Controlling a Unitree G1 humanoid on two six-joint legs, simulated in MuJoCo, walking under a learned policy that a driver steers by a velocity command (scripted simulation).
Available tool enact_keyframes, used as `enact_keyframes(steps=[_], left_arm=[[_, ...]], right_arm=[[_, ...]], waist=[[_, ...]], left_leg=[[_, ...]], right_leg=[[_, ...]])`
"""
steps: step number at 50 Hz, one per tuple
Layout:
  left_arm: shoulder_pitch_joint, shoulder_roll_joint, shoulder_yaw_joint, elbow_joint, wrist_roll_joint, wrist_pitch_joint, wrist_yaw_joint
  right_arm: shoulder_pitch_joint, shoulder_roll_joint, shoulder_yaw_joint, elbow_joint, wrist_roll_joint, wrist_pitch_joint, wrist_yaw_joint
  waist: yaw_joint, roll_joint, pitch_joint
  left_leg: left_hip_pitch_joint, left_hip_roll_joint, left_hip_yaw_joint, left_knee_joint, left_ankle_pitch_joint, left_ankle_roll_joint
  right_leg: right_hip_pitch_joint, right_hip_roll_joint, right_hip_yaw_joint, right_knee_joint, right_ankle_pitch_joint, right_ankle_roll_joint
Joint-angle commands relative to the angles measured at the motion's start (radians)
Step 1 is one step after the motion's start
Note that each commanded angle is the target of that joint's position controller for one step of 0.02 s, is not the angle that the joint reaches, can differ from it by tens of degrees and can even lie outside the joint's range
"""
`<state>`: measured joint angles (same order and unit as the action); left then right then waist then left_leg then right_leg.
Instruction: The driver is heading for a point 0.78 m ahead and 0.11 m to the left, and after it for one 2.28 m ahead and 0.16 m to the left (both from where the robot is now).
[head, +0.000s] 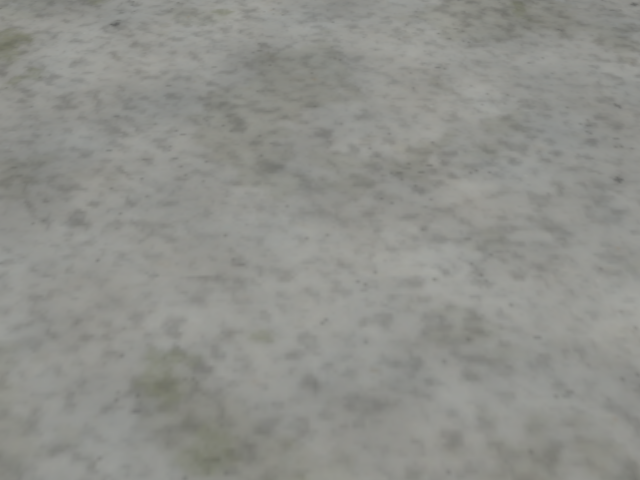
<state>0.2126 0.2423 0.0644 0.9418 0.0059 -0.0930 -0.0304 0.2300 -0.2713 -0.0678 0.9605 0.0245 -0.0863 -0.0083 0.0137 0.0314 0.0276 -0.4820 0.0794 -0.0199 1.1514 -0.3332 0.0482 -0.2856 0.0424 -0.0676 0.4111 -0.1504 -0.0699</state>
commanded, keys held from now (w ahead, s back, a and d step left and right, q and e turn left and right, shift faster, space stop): w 0.12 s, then no key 0.50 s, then w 0.38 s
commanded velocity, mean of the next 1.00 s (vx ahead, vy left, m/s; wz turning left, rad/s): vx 0.27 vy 0.00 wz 0.00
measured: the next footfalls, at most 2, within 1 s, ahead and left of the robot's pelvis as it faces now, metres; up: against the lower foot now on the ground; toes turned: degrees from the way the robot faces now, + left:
left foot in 0.34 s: +0.37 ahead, +0.16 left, +0.00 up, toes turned +2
right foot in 0.66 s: +0.32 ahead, -0.10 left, +0.00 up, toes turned -1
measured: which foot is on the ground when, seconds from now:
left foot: up 0.00-0.32, down 0.34-1.00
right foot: down 0.00-0.36, up 0.38-0.64, down 0.66-0.94, up 0.96-1.00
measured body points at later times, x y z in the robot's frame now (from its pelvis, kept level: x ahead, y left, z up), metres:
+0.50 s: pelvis +0.22 +0.05 -0.01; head +0.26 +0.06 +0.44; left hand +0.28 +0.32 -0.16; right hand +0.36 -0.20 -0.13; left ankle +0.33 +0.14 -0.74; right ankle +0.16 -0.10 -0.68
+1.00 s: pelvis +0.35 +0.06 -0.01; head +0.36 +0.07 +0.44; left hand +0.35 +0.33 -0.15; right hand +0.43 -0.22 -0.13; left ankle +0.33 +0.15 -0.74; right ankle +0.28 -0.09 -0.70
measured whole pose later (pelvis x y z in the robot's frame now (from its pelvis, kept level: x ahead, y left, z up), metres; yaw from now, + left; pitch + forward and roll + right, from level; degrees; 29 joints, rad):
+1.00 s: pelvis +0.35 +0.06 -0.01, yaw +0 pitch +2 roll +0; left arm 0.32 0.25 0.08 1.05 -0.03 -0.06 0.02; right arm 0.20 -0.26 -0.08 0.99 0.02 -0.08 0.00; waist 0.01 -0.03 -0.03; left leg -0.24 -0.02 0.06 0.50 -0.29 0.05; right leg -0.34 -0.05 0.02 0.88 -0.44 -0.01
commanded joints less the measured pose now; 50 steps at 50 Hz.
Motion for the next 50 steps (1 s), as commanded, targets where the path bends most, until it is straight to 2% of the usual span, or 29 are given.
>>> enact_keyframes(steps=[1,3,8,12,14,16,17,18,19,20,21,22,23,26,29,31,33,34,35,37,38,40,42,45,46,47,48,49,50], left_arm=[[0.004,0.117,0.019,-0.037,0.000,-0.020,0.007],[0.037,0.144,0.026,-0.025,-0.001,-0.019,0.020],[0.084,0.143,0.019,-0.004,-0.005,-0.004,0.038],[0.145,0.146,0.016,0.035,-0.008,0.019,0.044],[0.126,0.158,0.021,0.041,-0.012,0.031,0.048],[0.081,0.165,0.023,0.034,-0.017,0.039,0.052],[0.116,0.144,0.016,0.028,-0.003,0.037,0.052],[0.250,0.048,-0.014,0.040,0.015,0.028,0.044],[0.301,0.027,-0.025,0.070,-0.004,0.026,0.037],[0.245,0.114,-0.001,0.063,-0.028,0.034,0.035],[0.153,0.130,0.005,0.039,-0.038,0.048,0.044],[0.099,0.123,0.009,0.031,-0.030,0.066,0.056],[0.094,0.115,0.012,0.030,-0.018,0.086,0.069],[0.127,0.063,0.003,0.046,-0.006,0.109,0.085],[0.116,0.063,0.002,0.057,-0.002,0.113,0.081],[0.105,0.065,0.002,0.065,0.012,0.115,0.073],[0.095,0.095,0.004,0.053,0.023,0.114,0.073],[0.082,0.169,0.020,0.053,0.007,0.112,0.078],[0.088,0.179,0.028,0.061,-0.003,0.104,0.078],[0.087,0.184,0.036,0.066,-0.006,0.076,0.078],[0.086,0.182,0.042,0.068,-0.012,0.061,0.078],[0.119,0.153,0.039,0.077,-0.021,0.035,0.076],[0.105,0.143,0.038,0.075,-0.034,0.026,0.070],[0.059,0.171,0.047,0.062,-0.038,0.036,0.061],[0.042,0.150,0.041,0.055,-0.035,0.034,0.059],[0.002,0.087,0.025,0.035,-0.022,0.025,0.053],[-0.002,0.037,0.012,-0.010,-0.022,0.002,0.056],[-0.047,0.099,0.027,-0.021,-0.030,-0.013,0.054],[-0.058,0.115,0.031,-0.023,-0.047,-0.023,0.042]], right_arm=[[0.034,-0.053,-0.018,-0.043,-0.006,0.011,-0.006],[-0.038,-0.057,-0.020,-0.069,-0.016,0.016,-0.008],[-0.189,-0.025,-0.007,-0.110,-0.022,0.005,0.008],[-0.259,-0.025,0.003,-0.131,-0.020,-0.001,0.027],[-0.234,-0.059,-0.004,-0.130,-0.023,-0.006,0.036],[-0.083,-0.112,-0.026,-0.080,-0.036,-0.013,0.033],[0.008,-0.177,-0.042,-0.054,-0.051,-0.017,0.027],[0.071,-0.213,-0.040,-0.047,-0.072,-0.007,0.019],[0.086,-0.130,-0.015,-0.035,-0.049,0.006,0.023],[0.040,-0.110,-0.007,-0.044,-0.028,0.014,0.029],[-0.047,-0.100,-0.003,-0.061,-0.027,0.020,0.025],[-0.118,-0.079,0.008,-0.073,-0.034,0.024,0.021],[-0.171,-0.065,0.013,-0.080,-0.042,0.026,0.016],[-0.212,-0.071,0.010,-0.075,-0.061,0.036,0.009],[-0.202,-0.077,0.010,-0.061,-0.046,0.045,-0.002],[-0.201,-0.068,0.015,-0.050,-0.031,0.055,-0.006],[-0.162,-0.071,0.015,-0.030,-0.026,0.063,-0.008],[-0.146,-0.080,0.007,-0.039,-0.022,0.068,-0.013],[-0.164,-0.085,0.005,-0.047,-0.017,0.067,-0.019],[-0.164,-0.046,0.005,-0.049,-0.008,0.048,-0.018],[-0.152,-0.050,-0.001,-0.042,-0.014,0.038,-0.013],[-0.146,-0.043,-0.008,-0.041,-0.010,0.020,0.001],[-0.174,-0.018,-0.002,-0.054,0.002,0.004,0.010],[-0.059,-0.036,-0.016,0.003,-0.002,0.004,0.011],[0.029,-0.059,-0.027,0.028,0.002,0.011,0.007],[0.143,-0.121,-0.044,0.052,0.002,0.014,-0.002],[0.246,-0.225,-0.066,0.071,0.000,0.020,0.003],[0.240,-0.169,-0.045,0.073,-0.010,0.006,0.007],[0.180,-0.116,-0.026,0.054,-0.016,-0.005,0.009]], waist=[[-0.029,-0.100,-0.047],[-0.017,-0.079,-0.016],[0.017,-0.084,0.026],[0.043,-0.105,0.004],[0.015,-0.123,-0.018],[-0.069,-0.115,-0.094],[-0.084,-0.038,-0.189],[-0.039,0.145,-0.345],[-0.043,0.218,-0.472],[-0.049,0.133,-0.409],[-0.039,0.078,-0.281],[-0.023,0.036,-0.184],[0.006,0.049,-0.143],[0.039,0.109,-0.128],[0.039,0.093,-0.154],[0.049,0.079,-0.119],[0.035,0.053,-0.049],[0.002,-0.038,-0.003],[0.019,-0.116,0.032],[0.018,-0.282,0.048],[0.020,-0.302,0.051],[0.026,-0.252,0.040],[0.018,-0.208,0.042],[-0.044,-0.177,-0.017],[-0.080,-0.142,-0.053],[-0.123,0.036,-0.091],[-0.144,0.300,-0.123],[-0.136,0.197,-0.068],[-0.102,0.126,-0.014]], left_leg=[[-0.134,0.083,-0.044,-0.068,0.080,-0.010],[-0.201,0.087,-0.040,-0.172,0.173,-0.033],[-0.140,0.032,0.018,-0.487,0.426,-0.047],[-0.055,-0.024,0.038,-0.608,0.466,-0.032],[-0.021,-0.036,0.022,-0.648,0.400,-0.004],[0.165,-0.072,0.042,-0.727,0.461,0.032],[0.372,0.015,-0.023,-0.686,0.851,0.065],[0.735,0.254,-0.275,-0.603,1.191,0.225],[0.785,0.346,-0.432,-0.649,1.175,0.325],[0.672,0.297,-0.388,-0.699,0.904,0.292],[0.536,0.255,-0.323,-0.748,0.688,0.246],[0.388,0.218,-0.271,-0.803,0.534,0.214],[0.261,0.192,-0.233,-0.848,0.420,0.187],[0.103,0.127,-0.140,-0.906,0.301,0.166],[0.093,0.116,-0.120,-0.921,0.121,0.152],[0.043,0.085,-0.105,-0.926,-0.109,0.101],[0.015,0.036,-0.094,-0.909,-0.309,0.026],[0.027,-0.022,-0.037,-0.867,-0.313,0.005],[0.082,-0.066,0.026,-0.774,-0.287,-0.012],[0.069,-0.136,0.110,-0.540,-0.095,-0.025],[0.026,-0.125,0.094,-0.447,-0.039,-0.014],[-0.083,-0.075,0.043,-0.366,-0.093,0.016],[-0.057,-0.059,0.046,-0.495,-0.106,0.033],[0.312,-0.121,0.117,-0.709,0.115,0.021],[0.446,-0.090,0.074,-0.715,0.114,0.028],[0.600,0.064,-0.138,-0.791,0.093,0.076],[0.743,0.267,-0.495,-0.915,-0.009,0.213],[0.715,0.322,-0.598,-0.931,-0.071,0.265],[0.688,0.292,-0.522,-0.930,-0.067,0.239]], right_leg=[[0.118,-0.277,0.284,-0.265,0.107,-0.168],[0.129,-0.278,0.251,-0.291,0.145,-0.172],[0.119,-0.203,0.096,-0.276,0.336,-0.116],[0.208,-0.218,0.069,-0.180,0.478,-0.095],[0.274,-0.247,0.097,-0.107,0.523,-0.076],[0.294,-0.209,0.088,0.061,0.609,-0.033],[0.209,-0.144,0.051,0.234,0.464,0.011],[-0.082,-0.041,0.036,0.560,-0.061,0.076],[-0.155,0.005,0.130,0.735,-0.561,0.106],[-0.194,-0.039,0.181,0.796,-0.570,0.106],[-0.247,-0.072,0.149,0.789,-0.518,0.107],[-0.245,-0.100,0.130,0.737,-0.465,0.111],[-0.180,-0.129,0.135,0.665,-0.409,0.114],[-0.011,-0.118,0.094,0.452,-0.316,0.113],[0.094,-0.106,0.072,0.273,-0.135,0.099],[0.171,-0.087,0.047,0.148,-0.034,0.079],[0.136,-0.125,0.086,0.050,-0.167,0.035],[0.031,-0.136,0.107,0.018,-0.408,-0.002],[-0.077,-0.154,0.162,-0.073,-0.564,-0.031],[-0.049,-0.259,0.342,-0.238,-0.611,-0.069],[-0.001,-0.310,0.409,-0.253,-0.563,-0.090],[0.109,-0.359,0.450,-0.228,-0.453,-0.121],[0.143,-0.328,0.387,-0.200,-0.360,-0.101],[-0.009,-0.239,0.251,-0.110,-0.201,-0.065],[-0.085,-0.214,0.213,-0.031,-0.157,-0.041],[-0.229,-0.132,0.098,0.249,-0.112,0.017],[-0.479,-0.032,0.013,0.509,-0.310,0.059],[-0.598,-0.083,0.101,0.716,-0.406,0.051],[-0.667,-0.131,0.134,0.790,-0.321,0.024]])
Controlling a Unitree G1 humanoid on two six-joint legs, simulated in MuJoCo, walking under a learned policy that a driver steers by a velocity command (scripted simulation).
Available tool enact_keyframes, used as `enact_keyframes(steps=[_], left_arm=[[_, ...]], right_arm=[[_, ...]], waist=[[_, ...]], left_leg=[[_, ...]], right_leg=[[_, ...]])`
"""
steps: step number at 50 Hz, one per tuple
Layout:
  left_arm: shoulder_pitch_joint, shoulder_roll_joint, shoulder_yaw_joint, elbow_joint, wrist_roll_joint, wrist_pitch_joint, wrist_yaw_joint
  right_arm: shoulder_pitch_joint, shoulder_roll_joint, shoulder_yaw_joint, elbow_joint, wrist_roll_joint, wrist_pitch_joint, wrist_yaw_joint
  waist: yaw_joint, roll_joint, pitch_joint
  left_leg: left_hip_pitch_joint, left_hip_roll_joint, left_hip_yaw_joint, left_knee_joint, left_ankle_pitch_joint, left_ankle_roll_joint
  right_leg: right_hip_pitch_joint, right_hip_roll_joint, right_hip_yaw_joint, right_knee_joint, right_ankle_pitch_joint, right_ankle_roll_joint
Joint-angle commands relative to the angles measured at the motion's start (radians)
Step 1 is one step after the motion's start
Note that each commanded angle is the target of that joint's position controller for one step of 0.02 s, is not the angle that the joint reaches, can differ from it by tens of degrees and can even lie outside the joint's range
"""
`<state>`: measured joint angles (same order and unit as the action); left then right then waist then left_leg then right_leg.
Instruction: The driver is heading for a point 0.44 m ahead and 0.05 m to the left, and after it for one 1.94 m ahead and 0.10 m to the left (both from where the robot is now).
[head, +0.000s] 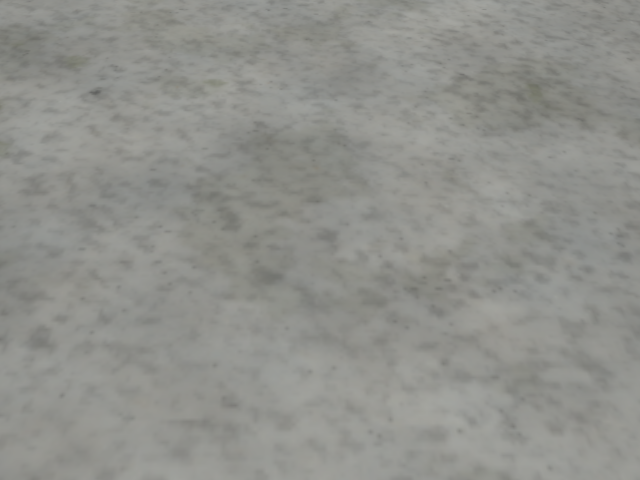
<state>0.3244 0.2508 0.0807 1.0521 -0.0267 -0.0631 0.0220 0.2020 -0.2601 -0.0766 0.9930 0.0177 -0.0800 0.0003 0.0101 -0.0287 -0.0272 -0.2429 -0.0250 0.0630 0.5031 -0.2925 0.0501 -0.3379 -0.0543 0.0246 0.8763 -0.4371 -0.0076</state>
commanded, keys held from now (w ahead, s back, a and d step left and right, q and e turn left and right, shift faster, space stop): w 0.40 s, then w+q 0.04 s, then q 0.30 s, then no key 0.26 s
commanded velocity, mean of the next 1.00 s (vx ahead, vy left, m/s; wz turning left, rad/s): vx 0.30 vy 0.00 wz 0.17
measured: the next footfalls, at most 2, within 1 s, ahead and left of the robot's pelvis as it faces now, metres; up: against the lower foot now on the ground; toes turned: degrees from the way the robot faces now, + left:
right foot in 0.36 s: +0.36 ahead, -0.15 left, +0.00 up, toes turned -3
left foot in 0.88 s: +0.50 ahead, +0.08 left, +0.00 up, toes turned +13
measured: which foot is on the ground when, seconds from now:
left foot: down 0.00-0.36, up 0.38-0.86, down 0.88-1.00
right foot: up 0.00-0.34, down 0.36-0.88, up 0.90-1.00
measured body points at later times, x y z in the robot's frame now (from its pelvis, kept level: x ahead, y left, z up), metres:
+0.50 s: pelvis +0.25 -0.07 +0.00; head +0.28 -0.08 +0.45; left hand +0.37 +0.19 -0.12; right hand +0.27 -0.34 -0.15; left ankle +0.15 +0.08 -0.64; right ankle +0.32 -0.15 -0.74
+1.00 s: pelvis +0.41 -0.03 +0.00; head +0.45 -0.01 +0.44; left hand +0.47 +0.26 -0.14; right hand +0.61 -0.26 -0.11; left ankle +0.46 +0.07 -0.74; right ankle +0.36 -0.18 -0.67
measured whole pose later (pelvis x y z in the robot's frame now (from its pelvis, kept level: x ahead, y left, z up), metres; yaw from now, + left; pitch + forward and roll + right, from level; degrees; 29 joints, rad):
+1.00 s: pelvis +0.41 -0.03 +0.00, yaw +12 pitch +2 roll -1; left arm 0.11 0.29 0.06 0.93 -0.01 -0.01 0.03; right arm 0.10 -0.24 -0.06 0.82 -0.01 -0.02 0.00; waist 0.01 -0.03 0.05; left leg -0.40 -0.02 0.03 0.51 -0.15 0.07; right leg -0.41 -0.03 -0.03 1.04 -0.58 0.05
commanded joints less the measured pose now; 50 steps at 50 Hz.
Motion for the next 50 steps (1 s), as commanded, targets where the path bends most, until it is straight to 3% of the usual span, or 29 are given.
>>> enact_keyframes(steps=[1,2,4,9,11,14,16,17,18,19,20,21,22,23,24,26,27,31,35,38,41,42,43,44,45,46,47,49,50], left_arm=[[-0.166,0.094,0.012,-0.123,-0.016,-0.056,-0.017],[-0.173,0.092,0.014,-0.124,-0.007,-0.057,-0.018],[-0.176,0.072,0.014,-0.125,0.003,-0.050,-0.024],[-0.349,0.009,-0.017,-0.191,0.009,-0.037,-0.040],[-0.400,0.023,-0.021,-0.211,0.003,-0.032,-0.048],[-0.422,0.058,-0.016,-0.234,-0.001,-0.030,-0.060],[-0.349,0.102,0.003,-0.224,0.002,-0.032,-0.061],[-0.231,0.132,0.022,-0.191,0.004,-0.030,-0.058],[-0.058,0.176,0.046,-0.140,0.004,-0.026,-0.052],[0.084,0.269,0.067,-0.115,0.024,-0.022,-0.044],[0.118,0.258,0.053,-0.104,0.019,-0.021,-0.051],[0.048,0.184,0.031,-0.114,0.011,-0.028,-0.051],[-0.052,0.149,0.019,-0.137,0.011,-0.034,-0.048],[-0.141,0.119,0.008,-0.154,0.025,-0.040,-0.049],[-0.194,0.089,-0.001,-0.158,0.039,-0.048,-0.052],[-0.210,0.060,-0.008,-0.143,0.053,-0.055,-0.054],[-0.202,0.068,-0.007,-0.133,0.058,-0.058,-0.050],[-0.206,0.117,0.001,-0.134,0.059,-0.045,-0.008],[-0.182,0.153,0.008,-0.135,0.045,-0.015,0.024],[-0.142,0.171,0.017,-0.127,0.028,0.013,0.031],[-0.140,0.182,0.024,-0.130,0.011,0.038,0.030],[-0.156,0.184,0.025,-0.137,0.005,0.044,0.032],[-0.127,0.176,0.023,-0.131,0.006,0.048,0.030],[-0.107,0.144,0.009,-0.154,0.036,0.039,0.024],[-0.082,0.057,-0.019,-0.175,0.068,0.028,0.007],[-0.069,0.079,-0.018,-0.162,0.040,0.026,-0.010],[-0.144,0.120,-0.006,-0.172,-0.003,0.034,-0.013],[-0.208,0.133,0.004,-0.161,0.010,0.059,0.012],[-0.193,0.131,0.005,-0.153,0.016,0.071,0.021]], right_arm=[[0.162,-0.111,-0.009,0.002,-0.016,-0.019,0.005],[0.128,-0.110,-0.004,-0.009,-0.013,-0.020,0.010],[0.129,-0.079,0.010,-0.007,-0.018,-0.011,0.006],[0.161,-0.140,-0.001,-0.001,-0.014,-0.004,-0.018],[0.203,-0.149,-0.006,0.016,-0.005,-0.007,-0.018],[0.216,-0.144,-0.013,0.034,0.006,-0.002,-0.019],[0.194,-0.159,-0.020,0.030,0.004,0.006,-0.019],[0.182,-0.153,-0.018,0.026,0.003,0.014,-0.019],[0.179,-0.132,-0.009,0.017,-0.004,0.020,-0.020],[0.268,-0.045,0.016,-0.004,-0.020,0.013,-0.013],[0.310,0.025,0.039,0.003,-0.011,-0.012,-0.006],[0.204,-0.075,0.011,-0.016,0.024,-0.029,-0.001],[0.122,-0.110,0.002,-0.045,0.040,-0.037,-0.004],[0.090,-0.113,-0.004,-0.045,0.030,-0.034,-0.015],[0.109,-0.096,-0.011,-0.034,0.018,-0.018,-0.024],[0.182,-0.046,-0.012,-0.010,0.015,0.017,-0.030],[0.188,-0.039,-0.014,-0.010,0.014,0.030,-0.033],[0.080,-0.053,-0.024,-0.080,-0.009,0.048,-0.028],[-0.049,-0.033,-0.011,-0.144,-0.012,0.052,0.001],[-0.108,-0.047,-0.012,-0.192,-0.015,0.062,0.017],[-0.108,-0.062,-0.016,-0.220,-0.015,0.062,0.029],[-0.066,-0.073,-0.023,-0.213,-0.014,0.058,0.031],[0.005,-0.119,-0.040,-0.198,-0.018,0.051,0.026],[0.087,-0.225,-0.067,-0.191,-0.031,0.050,0.008],[0.081,-0.252,-0.059,-0.199,-0.043,0.054,-0.008],[0.081,-0.146,-0.020,-0.208,-0.041,0.052,-0.004],[0.019,-0.120,-0.017,-0.213,-0.035,0.053,-0.001],[-0.092,-0.096,-0.008,-0.225,-0.022,0.055,-0.010],[-0.128,-0.106,-0.010,-0.226,-0.027,0.059,-0.014]], waist=[[-0.077,0.145,0.059],[-0.059,0.112,0.086],[-0.036,0.115,0.084],[-0.060,0.111,0.118],[-0.073,0.119,0.128],[-0.050,0.115,0.139],[0.006,0.129,0.076],[0.070,0.131,0.003],[0.142,0.117,-0.098],[0.127,-0.073,-0.254],[0.103,-0.242,-0.374],[0.111,-0.164,-0.239],[0.088,-0.112,-0.105],[0.050,-0.040,-0.035],[0.006,-0.039,0.003],[-0.043,-0.057,0.000],[-0.055,-0.056,0.007],[-0.061,-0.041,0.026],[-0.012,-0.027,0.018],[0.012,-0.021,0.018],[-0.003,-0.041,0.013],[-0.034,-0.037,-0.006],[-0.068,0.007,-0.053],[-0.078,0.148,-0.168],[-0.021,0.319,-0.257],[-0.033,0.201,-0.379],[-0.039,0.171,-0.263],[-0.017,0.088,-0.119],[0.009,0.114,-0.090]], left_leg=[[0.409,0.355,-0.516,-0.293,-0.059,0.208],[0.365,0.338,-0.451,-0.306,0.043,0.188],[0.285,0.289,-0.318,-0.330,0.237,0.157],[0.123,0.218,-0.146,-0.381,0.303,0.139],[0.125,0.236,-0.138,-0.393,0.280,0.136],[0.228,0.285,-0.131,-0.359,0.355,0.116],[0.281,0.289,-0.106,-0.245,0.617,0.091],[0.266,0.258,-0.072,-0.099,0.761,0.069],[0.153,0.207,-0.038,0.122,0.727,0.036],[-0.189,0.094,0.000,0.514,0.369,-0.018],[-0.374,-0.033,-0.124,0.750,-0.283,-0.034],[-0.484,0.025,-0.194,0.854,-0.264,-0.009],[-0.519,0.078,-0.163,0.847,-0.167,0.012],[-0.457,0.122,-0.148,0.796,-0.075,0.013],[-0.377,0.150,-0.154,0.744,-0.030,0.010],[-0.254,0.158,-0.163,0.695,-0.027,0.000],[-0.247,0.146,-0.156,0.681,-0.016,-0.009],[-0.319,0.137,-0.139,0.486,0.176,-0.046],[-0.291,0.128,-0.073,0.268,0.297,-0.053],[-0.309,0.110,-0.050,0.190,0.227,-0.041],[-0.281,0.070,-0.026,0.116,0.090,-0.005],[-0.212,0.042,-0.006,0.033,0.122,0.015],[-0.065,0.019,-0.018,-0.088,0.322,0.043],[0.189,0.182,-0.222,-0.050,0.803,0.113],[0.421,0.412,-0.505,0.007,1.228,0.311],[0.400,0.428,-0.525,-0.027,1.044,0.374],[0.306,0.381,-0.442,-0.076,0.817,0.338],[0.129,0.286,-0.331,-0.138,0.527,0.224],[0.027,0.250,-0.280,-0.160,0.491,0.205]], right_leg=[[-0.615,-0.063,0.032,0.331,0.050,-0.053],[-0.610,-0.082,0.029,0.288,0.116,-0.054],[-0.516,-0.095,0.010,0.184,0.193,-0.041],[-0.311,-0.022,-0.067,-0.202,0.413,0.003],[-0.255,-0.003,-0.075,-0.271,0.461,-0.005],[-0.243,-0.005,-0.045,-0.336,0.451,-0.044],[-0.114,0.032,-0.070,-0.344,0.397,-0.077],[0.047,0.063,-0.094,-0.343,0.377,-0.099],[0.295,0.043,-0.066,-0.325,0.362,-0.129],[0.668,-0.210,0.299,-0.339,0.234,-0.246],[0.766,-0.346,0.713,-0.551,0.022,-0.327],[0.663,-0.314,0.651,-0.600,-0.076,-0.270],[0.502,-0.292,0.502,-0.623,-0.028,-0.227],[0.334,-0.264,0.376,-0.648,0.147,-0.206],[0.211,-0.230,0.259,-0.665,0.325,-0.187],[0.102,-0.195,0.106,-0.677,0.577,-0.178],[0.076,-0.189,0.049,-0.679,0.687,-0.187],[0.087,-0.179,-0.090,-0.684,0.811,-0.191],[0.160,-0.181,-0.162,-0.665,0.793,-0.184],[0.264,-0.217,-0.156,-0.605,0.799,-0.183],[0.330,-0.240,-0.131,-0.489,0.883,-0.164],[0.334,-0.219,-0.142,-0.407,0.928,-0.140],[0.307,-0.164,-0.173,-0.273,0.894,-0.088],[0.139,-0.091,-0.212,-0.037,0.618,-0.018],[-0.150,0.067,-0.158,0.253,-0.252,0.046],[-0.144,0.038,0.042,0.317,-0.294,0.055],[-0.212,0.012,0.025,0.324,-0.250,0.054],[-0.213,-0.029,0.023,0.212,-0.144,0.064],[-0.140,-0.024,0.007,0.148,-0.097,0.074]])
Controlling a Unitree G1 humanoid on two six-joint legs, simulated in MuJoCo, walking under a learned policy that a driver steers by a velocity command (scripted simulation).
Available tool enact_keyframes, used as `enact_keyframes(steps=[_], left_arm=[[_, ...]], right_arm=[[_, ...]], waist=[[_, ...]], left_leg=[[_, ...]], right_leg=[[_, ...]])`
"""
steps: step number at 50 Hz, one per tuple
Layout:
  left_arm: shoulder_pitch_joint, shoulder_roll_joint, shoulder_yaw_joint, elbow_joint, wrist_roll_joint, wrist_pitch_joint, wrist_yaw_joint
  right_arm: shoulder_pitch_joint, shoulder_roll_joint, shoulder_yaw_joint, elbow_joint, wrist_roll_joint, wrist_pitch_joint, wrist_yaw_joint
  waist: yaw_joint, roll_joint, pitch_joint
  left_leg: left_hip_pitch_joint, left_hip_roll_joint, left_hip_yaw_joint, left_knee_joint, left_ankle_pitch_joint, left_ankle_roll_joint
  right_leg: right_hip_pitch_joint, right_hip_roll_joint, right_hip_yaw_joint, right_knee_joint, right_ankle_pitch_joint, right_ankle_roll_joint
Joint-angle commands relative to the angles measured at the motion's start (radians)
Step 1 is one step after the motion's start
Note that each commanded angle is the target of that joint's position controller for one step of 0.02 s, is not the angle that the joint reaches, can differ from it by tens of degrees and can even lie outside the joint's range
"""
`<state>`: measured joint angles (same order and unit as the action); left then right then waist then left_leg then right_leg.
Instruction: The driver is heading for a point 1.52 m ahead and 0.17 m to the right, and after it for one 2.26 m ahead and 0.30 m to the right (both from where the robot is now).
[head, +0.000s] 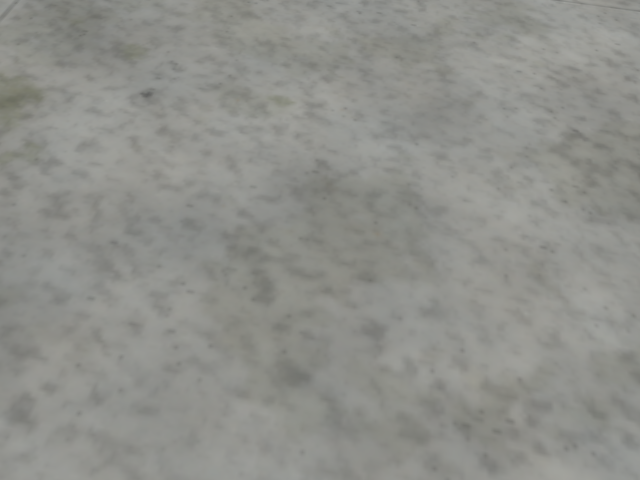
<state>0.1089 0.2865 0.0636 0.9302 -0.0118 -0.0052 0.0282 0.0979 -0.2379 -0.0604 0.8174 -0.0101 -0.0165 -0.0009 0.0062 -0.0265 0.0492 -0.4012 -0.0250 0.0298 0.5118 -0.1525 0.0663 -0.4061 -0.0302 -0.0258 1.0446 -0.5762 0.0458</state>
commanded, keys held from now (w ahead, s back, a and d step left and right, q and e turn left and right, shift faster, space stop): no key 1.00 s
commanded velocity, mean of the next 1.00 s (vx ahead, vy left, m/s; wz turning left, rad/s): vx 0.01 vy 0.00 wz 0.04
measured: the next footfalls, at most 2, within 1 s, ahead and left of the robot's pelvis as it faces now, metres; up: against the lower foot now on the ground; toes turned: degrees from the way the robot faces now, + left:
right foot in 0.20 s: +0.07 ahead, -0.16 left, +0.00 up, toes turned +0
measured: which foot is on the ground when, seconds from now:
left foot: down 0.00-1.00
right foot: up 0.00-0.18, down 0.20-1.00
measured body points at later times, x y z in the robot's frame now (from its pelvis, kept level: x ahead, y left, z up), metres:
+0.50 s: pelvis +0.05 -0.03 +0.00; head +0.06 -0.03 +0.45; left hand +0.11 +0.23 -0.14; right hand +0.16 -0.29 -0.13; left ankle +0.07 +0.09 -0.73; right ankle +0.03 -0.16 -0.73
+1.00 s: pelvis +0.06 -0.04 +0.00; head +0.07 -0.04 +0.45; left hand +0.09 +0.22 -0.15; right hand +0.14 -0.29 -0.14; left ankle +0.07 +0.09 -0.73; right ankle +0.03 -0.16 -0.73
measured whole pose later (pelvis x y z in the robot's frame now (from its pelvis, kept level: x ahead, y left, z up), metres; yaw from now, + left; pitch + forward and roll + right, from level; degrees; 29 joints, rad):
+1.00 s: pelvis +0.06 -0.04 +0.00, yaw +1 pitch -1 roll +0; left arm 0.20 0.22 0.02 1.09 0.00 -0.01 0.03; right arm 0.13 -0.22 -0.05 1.09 0.00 0.01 -0.04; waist 0.00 0.00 0.04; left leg -0.24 0.01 -0.01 0.50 -0.24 -0.01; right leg -0.15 -0.01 -0.02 0.50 -0.32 0.00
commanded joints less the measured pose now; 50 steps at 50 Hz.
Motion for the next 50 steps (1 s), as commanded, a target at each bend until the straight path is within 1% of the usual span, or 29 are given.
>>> enact_keyframes(steps=[1,2,3,5,7,8,9,10,11,12,13,14,15,16,17,20,25,36,50], left_arm=[[0.042,0.085,0.021,-0.021,0.005,0.018,0.019],[0.059,0.066,0.017,-0.010,0.005,0.017,0.022],[0.066,0.054,0.012,-0.003,0.004,0.016,0.024],[0.055,0.052,0.009,0.004,0.002,0.015,0.023],[0.054,0.056,0.008,0.014,0.004,0.015,0.017],[0.065,0.051,0.007,0.025,0.008,0.014,0.012],[0.075,0.049,0.006,0.035,0.017,0.012,0.006],[0.076,0.068,0.006,0.037,0.034,0.011,0.001],[0.066,0.119,0.012,0.028,0.040,0.009,0.001],[0.025,0.133,0.015,0.040,0.025,0.007,-0.001],[-0.005,0.079,0.003,0.031,0.024,-0.003,-0.006],[-0.009,0.067,-0.002,0.036,0.030,-0.013,-0.006],[-0.011,0.077,-0.002,0.040,0.031,-0.022,-0.007],[-0.001,0.079,-0.002,0.046,0.027,-0.030,-0.006],[0.022,0.077,-0.004,0.057,0.023,-0.035,-0.004],[0.065,0.071,-0.007,0.078,0.017,-0.032,0.003],[0.077,0.062,-0.011,0.091,0.015,-0.022,0.004],[0.084,0.049,-0.017,0.112,0.015,-0.012,0.002],[0.122,0.038,-0.025,0.133,0.017,-0.011,0.007]], right_arm=[[-0.032,-0.137,-0.029,-0.049,-0.008,-0.003,-0.015],[-0.025,-0.137,-0.029,-0.043,-0.014,-0.003,-0.018],[-0.021,-0.137,-0.029,-0.038,-0.015,-0.004,-0.021],[-0.012,-0.136,-0.026,-0.027,-0.015,-0.003,-0.026],[-0.026,-0.128,-0.020,-0.020,-0.009,0.002,-0.029],[-0.038,-0.121,-0.016,-0.016,-0.002,0.006,-0.029],[-0.031,-0.109,-0.010,-0.007,0.006,0.008,-0.027],[0.007,-0.087,-0.003,0.011,0.004,0.006,-0.024],[0.032,-0.077,-0.001,0.018,-0.008,0.004,-0.020],[0.052,-0.055,-0.001,0.014,-0.008,0.003,-0.018],[0.002,-0.077,-0.004,0.020,-0.014,0.005,-0.020],[-0.013,-0.091,-0.010,0.020,-0.007,0.007,-0.023],[-0.010,-0.092,-0.011,0.032,-0.003,0.011,-0.027],[-0.003,-0.098,-0.013,0.041,-0.004,0.013,-0.027],[0.003,-0.094,-0.013,0.050,-0.003,0.013,-0.025],[0.005,-0.083,-0.012,0.075,0.002,0.006,-0.020],[0.015,-0.086,-0.013,0.116,0.005,0.009,-0.023],[0.026,-0.099,-0.009,0.189,0.009,0.017,-0.035],[0.032,-0.091,-0.002,0.249,0.009,0.022,-0.039]], waist=[[0.022,0.127,-0.160],[0.024,0.131,-0.171],[0.022,0.134,-0.182],[0.012,0.143,-0.195],[0.019,0.148,-0.182],[0.033,0.144,-0.168],[0.043,0.134,-0.151],[0.034,0.099,-0.136],[-0.003,0.011,-0.105],[-0.058,-0.125,-0.077],[-0.034,-0.111,-0.054],[-0.030,-0.100,-0.046],[-0.029,-0.082,-0.039],[-0.023,-0.067,-0.037],[-0.017,-0.046,-0.045],[0.000,-0.005,-0.064],[0.007,0.025,-0.074],[0.002,0.023,-0.061],[-0.004,0.024,-0.034]], left_leg=[[0.145,0.235,-0.225,-0.180,0.340,0.183],[0.136,0.227,-0.211,-0.182,0.340,0.183],[0.134,0.222,-0.202,-0.185,0.327,0.181],[0.142,0.230,-0.210,-0.200,0.256,0.175],[0.129,0.219,-0.209,-0.203,0.120,0.153],[0.109,0.202,-0.200,-0.196,0.031,0.130],[0.085,0.177,-0.187,-0.190,-0.074,0.095],[0.055,0.147,-0.175,-0.177,-0.167,0.043],[0.028,0.091,-0.127,-0.113,-0.237,-0.001],[0.108,0.027,-0.051,-0.104,-0.184,-0.035],[0.204,0.030,-0.049,-0.075,-0.109,-0.048],[0.236,0.037,-0.053,-0.061,-0.066,-0.040],[0.244,0.047,-0.065,-0.060,-0.037,-0.028],[0.233,0.052,-0.073,-0.062,-0.010,-0.020],[0.227,0.057,-0.078,-0.066,0.017,-0.015],[0.217,0.057,-0.073,-0.061,0.080,-0.017],[0.230,0.059,-0.070,-0.051,0.138,-0.024],[0.246,0.064,-0.068,-0.049,0.162,-0.030],[0.240,0.060,-0.061,-0.067,0.107,-0.038]], right_leg=[[-0.022,-0.036,0.045,-0.075,0.076,0.026],[0.016,-0.031,0.038,-0.133,0.098,0.029],[0.051,-0.028,0.034,-0.187,0.124,0.028],[0.095,-0.024,0.030,-0.273,0.188,0.021],[0.145,-0.020,0.021,-0.375,0.256,0.007],[0.190,-0.011,0.006,-0.463,0.318,-0.005],[0.241,-0.003,-0.003,-0.565,0.394,-0.023],[0.283,-0.043,0.043,-0.611,0.457,-0.046],[0.271,-0.126,0.124,-0.641,0.489,-0.081],[0.125,-0.139,0.143,-0.665,0.285,-0.122],[0.034,-0.114,0.139,-0.709,0.157,-0.109],[0.009,-0.099,0.122,-0.719,0.134,-0.083],[0.013,-0.081,0.103,-0.711,0.179,-0.062],[0.040,-0.072,0.092,-0.695,0.226,-0.053],[0.071,-0.064,0.082,-0.677,0.275,-0.050],[0.132,-0.052,0.068,-0.642,0.367,-0.060],[0.164,-0.040,0.055,-0.623,0.434,-0.067],[0.185,-0.023,0.038,-0.626,0.477,-0.066],[0.173,-0.012,0.031,-0.648,0.419,-0.063]])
